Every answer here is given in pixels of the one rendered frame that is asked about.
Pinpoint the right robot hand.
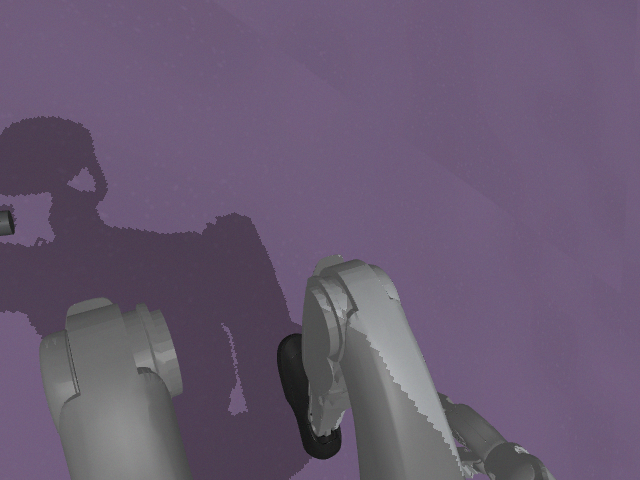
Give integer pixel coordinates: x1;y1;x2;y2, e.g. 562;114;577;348
437;392;507;478

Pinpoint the right robot arm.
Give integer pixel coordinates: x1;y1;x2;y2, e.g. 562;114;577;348
484;442;556;480

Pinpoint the right robot foot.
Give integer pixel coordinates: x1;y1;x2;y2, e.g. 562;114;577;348
277;333;342;460

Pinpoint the bottle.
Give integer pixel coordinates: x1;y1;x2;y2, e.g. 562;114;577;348
0;210;15;236

